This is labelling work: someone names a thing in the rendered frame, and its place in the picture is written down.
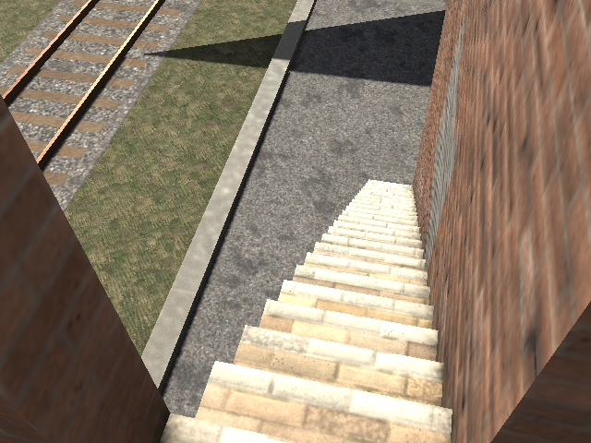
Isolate stairs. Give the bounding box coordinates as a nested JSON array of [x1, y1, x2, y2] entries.
[[195, 179, 452, 443]]

